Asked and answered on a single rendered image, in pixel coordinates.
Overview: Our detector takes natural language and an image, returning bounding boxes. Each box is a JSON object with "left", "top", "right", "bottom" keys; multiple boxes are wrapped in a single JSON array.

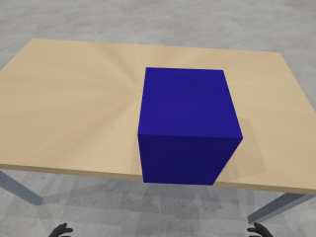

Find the robot right hand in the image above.
[{"left": 247, "top": 222, "right": 274, "bottom": 237}]

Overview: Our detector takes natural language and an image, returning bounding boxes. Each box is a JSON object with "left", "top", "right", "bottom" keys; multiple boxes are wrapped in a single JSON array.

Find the carton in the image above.
[{"left": 137, "top": 67, "right": 243, "bottom": 186}]

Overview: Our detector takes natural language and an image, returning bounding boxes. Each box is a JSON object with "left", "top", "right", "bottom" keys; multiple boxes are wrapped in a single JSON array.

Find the table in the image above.
[{"left": 0, "top": 39, "right": 316, "bottom": 225}]

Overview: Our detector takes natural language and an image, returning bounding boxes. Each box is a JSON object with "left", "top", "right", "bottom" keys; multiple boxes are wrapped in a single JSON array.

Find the robot left hand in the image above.
[{"left": 48, "top": 223, "right": 73, "bottom": 237}]

